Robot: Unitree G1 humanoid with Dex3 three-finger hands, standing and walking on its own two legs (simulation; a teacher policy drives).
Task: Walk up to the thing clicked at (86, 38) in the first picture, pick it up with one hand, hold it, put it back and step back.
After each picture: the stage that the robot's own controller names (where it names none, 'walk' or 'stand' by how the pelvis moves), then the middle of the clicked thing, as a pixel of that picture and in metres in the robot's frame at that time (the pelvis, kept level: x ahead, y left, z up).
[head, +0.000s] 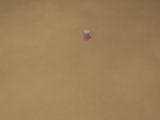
stand; (86, 35) +1.52 -0.08 -0.72
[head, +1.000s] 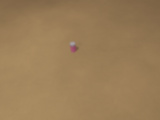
walk; (73, 47) +1.39 +0.20 -0.70
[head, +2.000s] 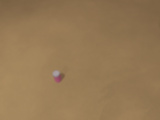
walk; (57, 76) +0.86 +0.31 -0.71
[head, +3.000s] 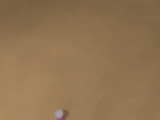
walk; (60, 116) +0.50 +0.24 -0.72
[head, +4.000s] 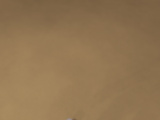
stand; out of the picture +0.42 +0.08 -0.71
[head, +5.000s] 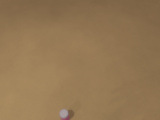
stand; (64, 115) +0.46 +0.16 -0.71
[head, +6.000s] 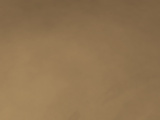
stand; out of the picture +0.43 +0.16 -0.72
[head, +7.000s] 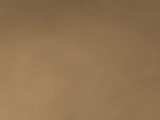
stand; out of the picture +0.45 +0.18 -0.73
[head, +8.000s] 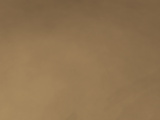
stand; out of the picture +0.43 +0.18 -0.73
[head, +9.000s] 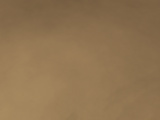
stand; out of the picture +0.43 +0.18 -0.73
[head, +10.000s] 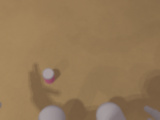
go down; (48, 76) +0.49 +0.16 -0.48
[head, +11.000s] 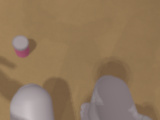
go down; (21, 47) +0.53 +0.21 -0.31
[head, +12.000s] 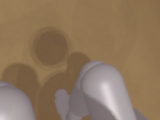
close in; out of the picture +0.51 +0.24 -0.25
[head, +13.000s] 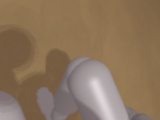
close; out of the picture +0.51 +0.27 -0.25
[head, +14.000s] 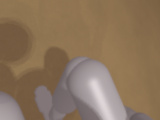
lift; out of the picture +0.49 +0.26 -0.25
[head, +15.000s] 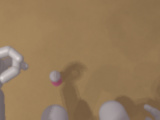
close; (55, 78) +0.49 +0.15 -0.48
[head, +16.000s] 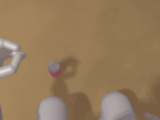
lift; (54, 69) +0.51 +0.14 -0.42
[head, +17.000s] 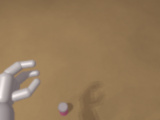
hold; (63, 109) +0.46 +0.13 -0.65
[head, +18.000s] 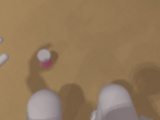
go down; (45, 58) +0.52 +0.15 -0.37
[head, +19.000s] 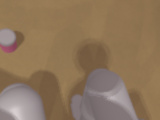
close in; (7, 41) +0.51 +0.19 -0.30
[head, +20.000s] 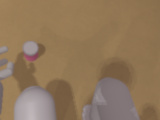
close in; (30, 51) +0.51 +0.17 -0.32
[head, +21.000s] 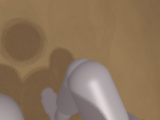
stand; out of the picture +0.49 +0.23 -0.26
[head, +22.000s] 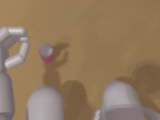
hold; (46, 54) +0.52 +0.15 -0.33
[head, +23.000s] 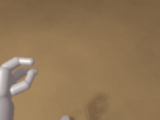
close; out of the picture +0.46 +0.12 -0.66
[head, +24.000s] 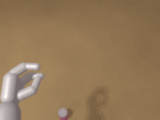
close; (63, 115) +0.45 +0.14 -0.67
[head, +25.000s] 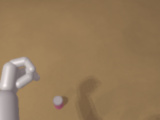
crouch; (58, 102) +0.47 +0.13 -0.65
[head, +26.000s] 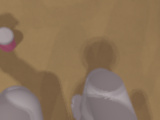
lower; (6, 40) +0.53 +0.18 -0.29
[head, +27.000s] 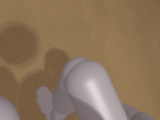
lower; out of the picture +0.51 +0.24 -0.25
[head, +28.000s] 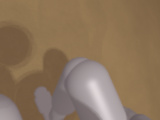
lower; out of the picture +0.50 +0.25 -0.25
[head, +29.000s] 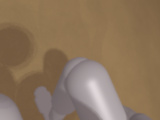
lower; out of the picture +0.51 +0.25 -0.25
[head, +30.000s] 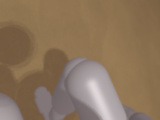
lower; out of the picture +0.50 +0.25 -0.25
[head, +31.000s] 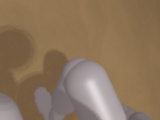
open; out of the picture +0.52 +0.24 -0.25
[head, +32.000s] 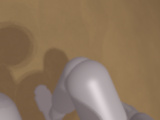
rise; out of the picture +0.50 +0.25 -0.25
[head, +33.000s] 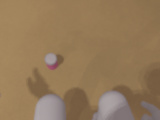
walk; (51, 61) +0.52 +0.15 -0.44
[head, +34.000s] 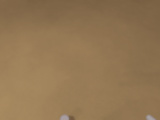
stand; out of the picture +0.45 +0.12 -0.66
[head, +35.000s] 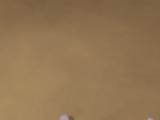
stand; out of the picture +0.47 +0.13 -0.67
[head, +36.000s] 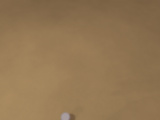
stand; (65, 119) +0.46 +0.13 -0.68
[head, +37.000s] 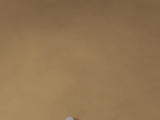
stand; out of the picture +0.47 +0.13 -0.72
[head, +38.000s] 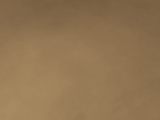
stand; out of the picture +0.44 +0.14 -0.73
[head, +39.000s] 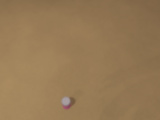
walk; (66, 103) +0.48 +0.12 -0.71
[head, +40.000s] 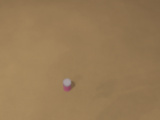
walk; (67, 85) +0.65 +0.08 -0.70
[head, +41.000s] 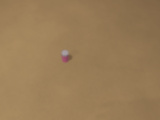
walk; (65, 56) +0.98 +0.11 -0.71
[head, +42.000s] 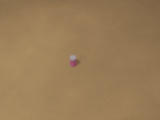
stand; (73, 61) +1.04 +0.12 -0.71
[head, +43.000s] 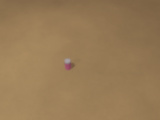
stand; (67, 64) +1.07 +0.15 -0.73
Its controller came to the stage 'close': yes
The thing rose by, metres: 0.01
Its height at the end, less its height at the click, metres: +0.00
